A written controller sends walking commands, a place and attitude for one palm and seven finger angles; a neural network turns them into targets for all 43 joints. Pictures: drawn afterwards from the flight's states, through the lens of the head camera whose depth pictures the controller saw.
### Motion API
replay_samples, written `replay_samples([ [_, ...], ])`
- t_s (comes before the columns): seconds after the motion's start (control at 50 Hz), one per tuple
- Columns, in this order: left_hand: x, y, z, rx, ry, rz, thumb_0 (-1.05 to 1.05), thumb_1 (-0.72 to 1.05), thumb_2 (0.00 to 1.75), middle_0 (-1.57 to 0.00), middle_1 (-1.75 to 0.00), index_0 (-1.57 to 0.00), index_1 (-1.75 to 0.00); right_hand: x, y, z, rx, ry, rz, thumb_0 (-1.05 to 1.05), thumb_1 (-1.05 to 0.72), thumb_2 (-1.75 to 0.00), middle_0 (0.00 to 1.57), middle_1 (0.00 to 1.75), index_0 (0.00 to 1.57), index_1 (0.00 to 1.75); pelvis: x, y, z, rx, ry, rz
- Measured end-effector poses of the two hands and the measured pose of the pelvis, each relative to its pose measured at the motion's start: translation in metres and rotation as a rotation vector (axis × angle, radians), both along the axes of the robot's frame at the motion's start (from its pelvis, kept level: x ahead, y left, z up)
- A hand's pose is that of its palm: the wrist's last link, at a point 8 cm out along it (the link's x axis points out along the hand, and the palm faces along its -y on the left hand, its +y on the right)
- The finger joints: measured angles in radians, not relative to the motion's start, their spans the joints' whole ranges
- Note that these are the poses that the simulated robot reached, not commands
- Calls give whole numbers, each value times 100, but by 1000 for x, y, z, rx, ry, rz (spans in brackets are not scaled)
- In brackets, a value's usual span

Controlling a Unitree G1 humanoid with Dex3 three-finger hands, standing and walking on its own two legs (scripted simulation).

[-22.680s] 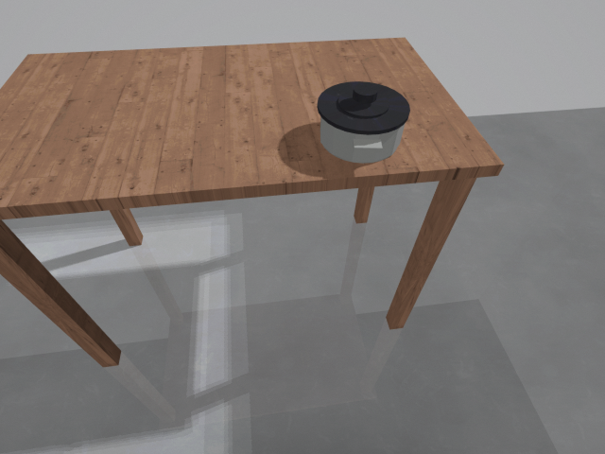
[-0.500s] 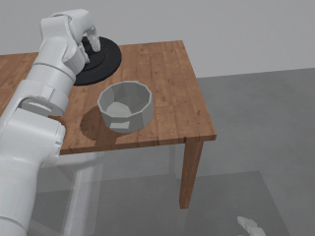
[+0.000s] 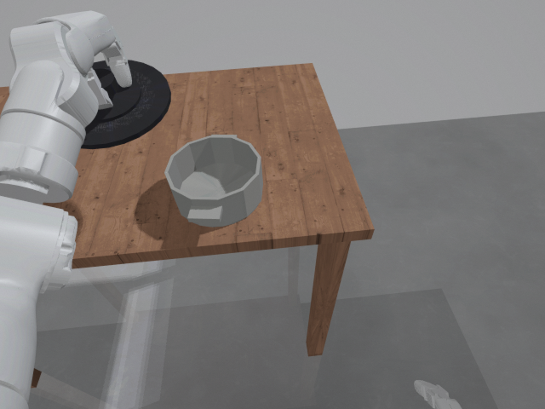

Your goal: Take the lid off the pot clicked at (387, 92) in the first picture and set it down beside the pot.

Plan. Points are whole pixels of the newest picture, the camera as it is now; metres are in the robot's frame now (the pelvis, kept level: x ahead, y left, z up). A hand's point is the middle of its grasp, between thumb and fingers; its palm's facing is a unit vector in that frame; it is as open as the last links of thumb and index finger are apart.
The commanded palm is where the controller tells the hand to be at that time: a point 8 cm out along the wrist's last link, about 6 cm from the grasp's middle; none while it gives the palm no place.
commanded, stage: move the lid sideways beside the pot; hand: left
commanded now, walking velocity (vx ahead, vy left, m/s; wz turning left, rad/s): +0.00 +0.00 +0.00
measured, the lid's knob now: (99, 84) +0.49 +0.24 +0.25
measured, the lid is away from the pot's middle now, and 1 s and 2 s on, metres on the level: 0.13 0.25 0.24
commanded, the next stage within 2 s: lower the lid onto the table in 1.06 s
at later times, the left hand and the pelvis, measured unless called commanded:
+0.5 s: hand (49, 88) +0.45 +0.29 +0.26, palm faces -0.18 -0.08 -0.98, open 7.1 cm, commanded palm +0.43 +0.29 +0.34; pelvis +0.01 +0.00 +0.00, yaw +0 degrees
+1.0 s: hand (5, 96) +0.44 +0.34 +0.26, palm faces -0.19 -0.10 -0.98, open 7.1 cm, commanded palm +0.43 +0.34 +0.34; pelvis +0.01 +0.01 +0.00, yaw +0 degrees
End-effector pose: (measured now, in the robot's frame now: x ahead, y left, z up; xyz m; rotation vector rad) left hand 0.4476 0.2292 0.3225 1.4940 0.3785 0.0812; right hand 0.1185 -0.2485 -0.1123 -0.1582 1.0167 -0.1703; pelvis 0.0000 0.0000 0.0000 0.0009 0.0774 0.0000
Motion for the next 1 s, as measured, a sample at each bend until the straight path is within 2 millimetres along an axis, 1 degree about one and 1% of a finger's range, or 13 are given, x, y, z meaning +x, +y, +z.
replay_samples([
  [0.22,-1,26,1,12,-3,37,3,24,78,-63,-90,-74,-96,-1,-2,-1,-4,28,-10,1,-91,-90,20,30,20,30,4,2,0,-5,10,1],
  [0.34,-1,41,-4,9,15,63,3,24,78,-63,-90,-74,-97,0,-1,-1,-6,40,-13,1,-91,-90,20,30,20,30,4,3,0,-8,13,1],
  [0.5,-2,57,-2,18,5,73,3,24,78,-63,-90,-74,-96,0,0,-1,-9,53,-11,1,-91,-90,20,30,20,30,5,5,0,-12,23,6],
  [0.64,-3,73,-3,17,16,104,3,24,78,-63,-90,-74,-97,-2,2,-2,-6,77,-17,1,-91,-90,20,30,20,30,6,6,0,-14,30,5],
  [0.74,-4,81,-3,31,15,108,3,24,78,-63,-90,-74,-97,-4,2,-3,-9,90,-20,1,-91,-90,20,30,20,30,8,7,0,-17,34,8],
  [0.86,-6,92,-1,20,3,120,3,24,78,-63,-90,-74,-97,-5,1,-3,-9,98,-28,1,-91,-90,20,30,20,30,9,8,0,-18,36,3],
  [1.0,-11,112,-6,14,26,165,3,24,78,-63,-90,-74,-97,-6,0,-2,-15,112,-35,1,-91,-90,20,30,20,30,9,8,0,-21,37,-1],
])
